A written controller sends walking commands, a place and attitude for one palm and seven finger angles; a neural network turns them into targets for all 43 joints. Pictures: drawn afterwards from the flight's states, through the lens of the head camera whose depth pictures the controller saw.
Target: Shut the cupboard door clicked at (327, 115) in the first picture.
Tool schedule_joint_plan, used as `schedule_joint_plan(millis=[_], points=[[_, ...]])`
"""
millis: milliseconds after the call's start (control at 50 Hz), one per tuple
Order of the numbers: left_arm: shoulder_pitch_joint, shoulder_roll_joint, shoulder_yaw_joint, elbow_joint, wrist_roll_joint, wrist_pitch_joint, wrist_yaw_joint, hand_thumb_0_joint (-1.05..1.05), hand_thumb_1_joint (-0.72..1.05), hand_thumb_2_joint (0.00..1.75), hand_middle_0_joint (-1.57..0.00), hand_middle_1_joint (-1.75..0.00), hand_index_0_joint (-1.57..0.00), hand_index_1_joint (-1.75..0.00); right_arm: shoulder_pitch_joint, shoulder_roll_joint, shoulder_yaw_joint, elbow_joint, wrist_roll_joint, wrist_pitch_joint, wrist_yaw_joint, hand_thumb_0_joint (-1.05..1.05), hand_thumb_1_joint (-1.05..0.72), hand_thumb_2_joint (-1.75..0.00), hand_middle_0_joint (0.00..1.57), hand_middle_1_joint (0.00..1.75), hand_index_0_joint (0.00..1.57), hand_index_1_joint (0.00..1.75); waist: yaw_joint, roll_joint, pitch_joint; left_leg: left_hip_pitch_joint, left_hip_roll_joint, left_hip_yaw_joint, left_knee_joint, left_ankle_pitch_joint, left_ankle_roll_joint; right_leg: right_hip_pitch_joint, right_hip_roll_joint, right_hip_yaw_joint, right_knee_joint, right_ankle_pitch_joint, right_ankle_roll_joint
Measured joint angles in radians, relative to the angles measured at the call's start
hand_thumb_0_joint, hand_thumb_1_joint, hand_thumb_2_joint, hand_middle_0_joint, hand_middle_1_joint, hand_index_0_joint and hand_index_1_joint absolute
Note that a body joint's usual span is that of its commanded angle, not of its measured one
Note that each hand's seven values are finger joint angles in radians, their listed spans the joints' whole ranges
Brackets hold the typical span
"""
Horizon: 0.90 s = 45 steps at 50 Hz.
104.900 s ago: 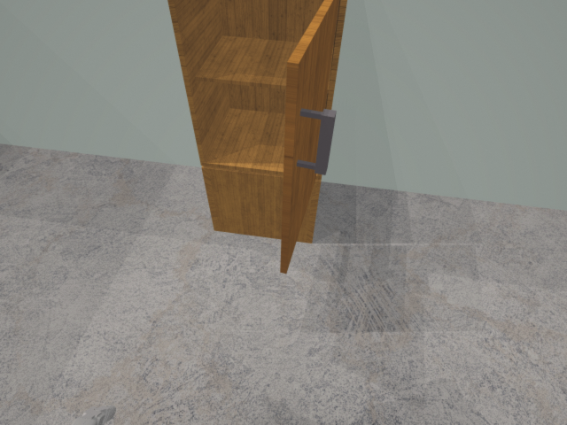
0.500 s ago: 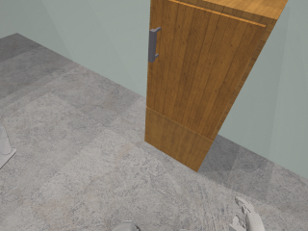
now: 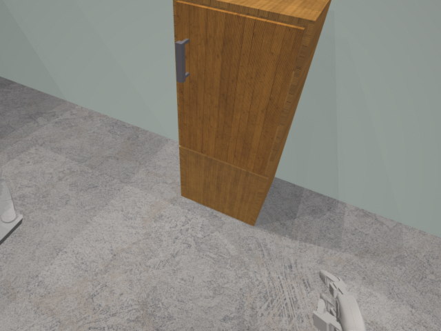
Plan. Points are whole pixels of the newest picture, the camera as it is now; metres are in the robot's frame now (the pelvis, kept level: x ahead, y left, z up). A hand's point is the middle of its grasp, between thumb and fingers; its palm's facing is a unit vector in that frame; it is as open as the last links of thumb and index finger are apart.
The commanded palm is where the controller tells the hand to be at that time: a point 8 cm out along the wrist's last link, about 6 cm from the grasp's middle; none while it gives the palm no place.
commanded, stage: stop stepping back and stand still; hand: left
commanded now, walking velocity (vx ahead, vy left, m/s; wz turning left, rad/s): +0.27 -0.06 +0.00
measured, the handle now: (183, 60) +0.94 +0.13 +0.08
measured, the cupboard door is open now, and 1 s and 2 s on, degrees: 0 0 0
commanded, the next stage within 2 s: let the arm hang, fingers relaxed in 2.00 s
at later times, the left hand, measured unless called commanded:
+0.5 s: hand out of the picture +0.08 +0.25 +0.18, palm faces +0.31 -0.82 -0.48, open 7.5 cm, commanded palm +0.04 +0.31 +0.19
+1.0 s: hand out of the picture +0.12 +0.29 +0.19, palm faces +0.42 -0.78 -0.45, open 7.5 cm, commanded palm +0.05 +0.33 +0.19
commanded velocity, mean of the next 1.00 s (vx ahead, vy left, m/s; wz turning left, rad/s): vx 0.17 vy -0.01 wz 0.00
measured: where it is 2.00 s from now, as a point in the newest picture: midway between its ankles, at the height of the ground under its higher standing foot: outside the picture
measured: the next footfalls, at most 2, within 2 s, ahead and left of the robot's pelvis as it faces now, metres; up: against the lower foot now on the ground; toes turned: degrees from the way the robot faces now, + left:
left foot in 0.26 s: -0.02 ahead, +0.15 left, +0.00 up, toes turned +0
right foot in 0.56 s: -0.07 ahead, -0.07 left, +0.00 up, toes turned -6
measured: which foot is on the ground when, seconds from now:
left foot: down 0.00-0.04, up 0.06-0.24, down 0.26-0.54, up 0.56-0.86, down 0.88-1.00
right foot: down 0.00-0.26, up 0.28-0.54, down 0.56-1.00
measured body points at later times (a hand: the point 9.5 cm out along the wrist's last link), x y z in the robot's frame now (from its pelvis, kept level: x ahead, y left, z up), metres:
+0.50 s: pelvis -0.12 +0.02 +0.01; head -0.14 +0.05 +0.46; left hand +0.06 +0.30 +0.21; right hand -0.03 -0.20 -0.09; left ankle -0.06 +0.15 -0.73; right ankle -0.12 -0.07 -0.69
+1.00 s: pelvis -0.09 +0.03 +0.00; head -0.08 +0.06 +0.45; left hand +0.09 +0.33 +0.21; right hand +0.08 -0.21 -0.07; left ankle -0.06 +0.16 -0.73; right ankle -0.13 -0.07 -0.72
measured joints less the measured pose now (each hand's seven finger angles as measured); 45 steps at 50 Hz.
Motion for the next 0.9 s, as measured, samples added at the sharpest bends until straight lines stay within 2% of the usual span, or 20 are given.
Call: schedule_joint_plan(millis=[40,60,120,140,180,220,260,320,380,440,520,540,560,580,620,680,740,800,860,900], points=[[0.061,0.003,-0.006,-0.028,0.002,0.02,-0.002,0.02,0.89,0.89,-0.21,-0.3,-0.21,-0.3,0.03,-0.013,-0.011,-0.026,0.001,0.012,0.004,0.01,-0.9,-0.9,0.2,0.3,0.2,0.3,-0.021,-0.003,0.004,-0.034,-0.01,-0.006,0.046,-0.146,-0.038,0.0,0.002,-0.015,-0.051,0.047,-0.034],[0.092,0.004,-0.015,-0.058,0.006,0.027,-0.003,0.02,0.89,0.89,-0.21,-0.3,-0.21,-0.3,0.045,-0.023,-0.019,-0.025,0.0,0.019,0.005,0.01,-0.9,-0.9,0.2,0.3,0.2,0.3,-0.019,-0.009,0.004,-0.077,-0.02,-0.018,0.151,-0.227,-0.054,-0.01,-0.006,-0.019,-0.054,0.094,-0.042],[0.167,0.002,-0.03,-0.158,0.024,0.013,-0.006,0.02,0.88,0.89,-0.22,-0.3,-0.21,-0.3,0.089,-0.048,-0.032,0.04,-0.012,0.044,0.003,0.01,-0.9,-0.9,0.2,0.3,0.2,0.3,0.044,-0.065,-0.032,-0.194,-0.052,-0.043,0.612,-0.279,-0.068,-0.064,-0.053,0.002,-0.045,0.186,-0.05],[0.177,-0.001,-0.026,-0.175,0.031,-0.002,-0.002,0.02,0.88,0.89,-0.22,-0.3,-0.22,-0.3,0.104,-0.053,-0.032,0.063,-0.017,0.054,0.0,0.01,-0.9,-0.9,0.2,0.3,0.2,0.3,0.066,-0.081,-0.05,-0.189,-0.043,-0.041,0.677,-0.28,-0.063,-0.078,-0.07,-0.001,-0.05,0.191,-0.045],[0.161,-0.007,-0.012,-0.169,0.044,-0.032,0.015,0.02,0.88,0.89,-0.22,-0.3,-0.22,-0.3,0.131,-0.058,-0.032,0.088,-0.023,0.06,-0.012,0.01,-0.9,-0.9,0.2,0.3,0.2,0.3,0.095,-0.093,-0.084,-0.116,-0.007,-0.036,0.623,-0.302,-0.044,-0.103,-0.096,-0.025,-0.058,0.166,-0.037],[0.087,-0.019,-0.005,-0.125,0.05,-0.047,0.036,0.02,0.88,0.89,-0.22,-0.3,-0.22,-0.3,0.144,-0.072,-0.037,0.098,-0.024,0.039,-0.024,0.01,-0.9,-0.9,0.2,0.3,0.2,0.3,0.101,-0.073,-0.098,-0.001,0.021,-0.039,0.441,-0.319,-0.028,-0.135,-0.112,-0.064,-0.034,0.123,-0.034],[-0.03,-0.033,-0.007,-0.07,0.049,-0.046,0.057,0.01,0.88,0.89,-0.22,-0.3,-0.22,-0.3,0.142,-0.101,-0.045,0.081,-0.022,0.006,-0.036,0.01,-0.9,-0.9,0.2,0.3,0.2,0.3,0.078,-0.016,-0.082,0.104,0.037,-0.077,0.233,-0.378,-0.01,-0.194,-0.105,-0.096,0.059,0.056,-0.02],[-0.168,-0.029,0.015,0.043,0.061,-0.041,0.062,0.01,0.88,0.89,-0.21,-0.3,-0.21,-0.3,0.082,-0.053,-0.048,0.098,-0.015,-0.011,-0.031,0.01,-0.9,-0.9,0.2,0.3,0.2,0.3,0.03,-0.035,0.0,0.069,0.005,-0.085,0.291,-0.284,-0.011,-0.305,-0.079,-0.009,0.388,0.059,0.008],[-0.09,-0.032,0.018,0.042,0.057,-0.016,0.04,0.02,0.89,0.89,-0.21,-0.3,-0.21,-0.3,0.089,0.014,-0.024,0.088,-0.015,-0.007,0.007,0.01,-0.9,-0.9,0.2,0.3,0.2,0.3,-0.017,-0.036,-0.003,0.09,0.013,-0.086,0.222,-0.21,-0.018,-0.342,-0.042,-0.011,0.54,0.149,0.016],[0.065,-0.046,-0.021,-0.054,0.053,-0.02,0.021,0.02,0.89,0.89,-0.21,-0.3,-0.21,-0.3,0.124,0.053,0.002,0.081,-0.018,0.001,0.029,0.01,-0.9,-0.9,0.2,0.3,0.2,0.3,-0.024,-0.02,-0.027,0.108,0.039,-0.088,0.133,-0.169,-0.028,-0.277,-0.027,-0.051,0.41,0.186,0.01],[0.203,0.006,-0.032,-0.151,0.06,-0.034,0.014,0.02,0.88,0.89,-0.21,-0.3,-0.21,-0.3,0.162,0.064,0.02,0.072,-0.033,0.018,0.018,0.01,-0.9,-0.9,0.2,0.3,0.2,0.3,0.008,0.003,-0.064,0.072,0.057,-0.094,0.13,-0.205,-0.04,-0.058,-0.011,-0.109,0.06,0.078,-0.014],[0.208,0.034,-0.012,-0.162,0.06,-0.035,0.018,0.02,0.88,0.89,-0.22,-0.3,-0.21,-0.3,0.164,0.061,0.02,0.065,-0.032,0.021,0.015,0.01,-0.89,-0.9,0.2,0.3,0.2,0.3,0.019,-0.008,-0.073,0.034,0.045,-0.086,0.181,-0.258,-0.034,-0.001,-0.021,-0.097,-0.025,0.039,-0.036],[0.191,0.05,0.005,-0.16,0.062,-0.039,0.022,0.02,0.88,0.89,-0.22,-0.3,-0.21,-0.3,0.155,0.051,0.017,0.067,-0.028,0.023,0.012,0.01,-0.89,-0.9,0.2,0.3,0.2,0.3,0.04,-0.014,-0.074,-0.019,0.035,-0.082,0.271,-0.31,-0.03,0.009,-0.031,-0.072,-0.077,0.075,-0.063],[0.15,0.041,0.003,-0.139,0.063,-0.044,0.022,0.02,0.88,0.89,-0.22,-0.3,-0.22,-0.3,0.13,0.031,0.009,0.089,-0.026,0.028,0.007,0.01,-0.89,-0.9,0.2,0.3,0.2,0.3,0.06,0.008,-0.057,-0.064,0.034,-0.101,0.386,-0.335,-0.03,-0.005,-0.027,-0.077,-0.057,0.134,-0.068],[0.076,0.012,0.003,-0.079,0.061,-0.055,0.025,0.02,0.88,0.89,-0.22,-0.3,-0.22,-0.3,0.09,-0.004,-0.006,0.145,-0.029,0.036,0.001,0.01,-0.89,-0.9,0.2,0.3,0.2,0.3,0.081,0.031,-0.036,-0.126,0.018,-0.111,0.581,-0.325,-0.04,0.004,-0.034,-0.088,-0.038,0.161,-0.056],[0.037,-0.043,0.018,0.019,0.052,-0.064,0.039,0.01,0.88,0.89,-0.22,-0.3,-0.22,-0.3,0.074,-0.04,-0.026,0.155,-0.021,0.044,-0.006,0.01,-0.9,-0.9,0.2,0.3,0.2,0.3,0.097,0.024,-0.051,-0.152,0.003,-0.077,0.672,-0.242,-0.046,0.036,-0.064,-0.064,-0.076,0.172,-0.036],[0.023,-0.094,-0.006,0.096,0.045,-0.051,0.047,0.01,0.88,0.89,-0.21,-0.3,-0.21,-0.3,0.069,-0.071,-0.039,0.121,-0.014,0.034,-0.02,0.01,-0.9,-0.9,0.2,0.3,0.2,0.3,0.089,0.022,-0.053,-0.111,0.012,-0.043,0.544,-0.202,-0.038,0.063,-0.089,-0.054,-0.109,0.183,-0.019],[-0.004,-0.123,-0.069,0.113,0.047,-0.031,0.048,0.01,0.89,0.89,-0.21,-0.3,-0.21,-0.3,0.064,-0.091,-0.05,0.1,-0.014,0.013,-0.032,0.01,-0.9,-0.9,0.2,0.3,0.2,0.3,0.079,0.014,-0.033,-0.024,0.02,-0.015,0.353,-0.183,-0.027,0.08,-0.105,-0.07,-0.102,0.167,-0.004],[0.0,-0.132,-0.115,0.04,0.049,-0.024,0.044,0.02,0.89,0.89,-0.21,-0.3,-0.21,-0.3,0.057,-0.098,-0.056,0.081,-0.016,-0.005,-0.039,0.01,-0.9,-0.9,0.2,0.3,0.2,0.3,0.074,0.002,-0.012,0.094,0.021,-0.004,0.169,-0.161,-0.018,0.08,-0.1,-0.086,-0.061,0.13,0.007],[0.009,-0.111,-0.108,-0.026,0.047,-0.034,0.042,0.02,0.88,0.89,-0.21,-0.3,-0.21,-0.3,0.035,-0.081,-0.059,0.069,-0.014,-0.012,-0.041,0.01,-0.9,-0.9,0.2,0.3,0.2,0.3,0.067,-0.031,0.013,0.12,0.007,-0.005,0.136,-0.186,-0.03,0.056,-0.112,-0.076,0.0,0.096,0.014]])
